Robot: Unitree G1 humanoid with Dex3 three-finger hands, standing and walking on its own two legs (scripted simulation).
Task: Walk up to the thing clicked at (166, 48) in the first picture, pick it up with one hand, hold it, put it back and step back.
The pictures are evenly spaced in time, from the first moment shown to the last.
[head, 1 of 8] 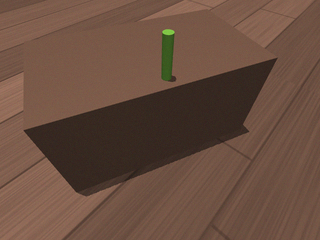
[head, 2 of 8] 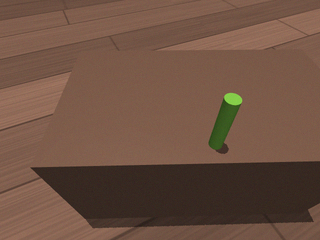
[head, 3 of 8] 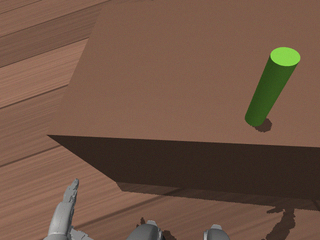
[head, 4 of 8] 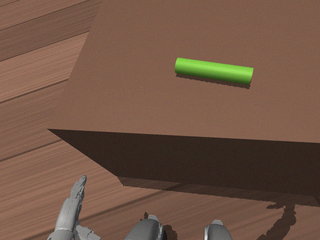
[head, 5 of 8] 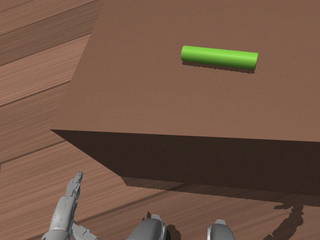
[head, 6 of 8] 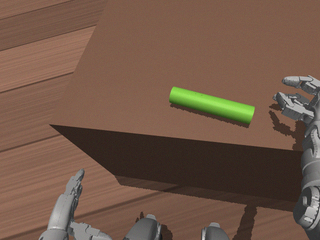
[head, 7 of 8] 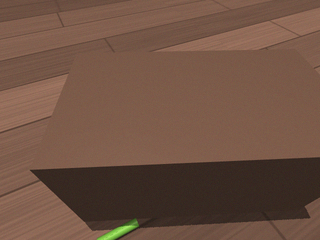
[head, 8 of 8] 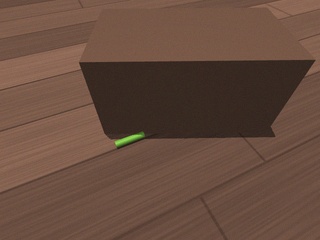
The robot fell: no
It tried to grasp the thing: yes
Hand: right
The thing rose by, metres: 0.00
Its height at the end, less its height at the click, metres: -0.74
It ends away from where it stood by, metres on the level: 0.46
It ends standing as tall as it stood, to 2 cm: no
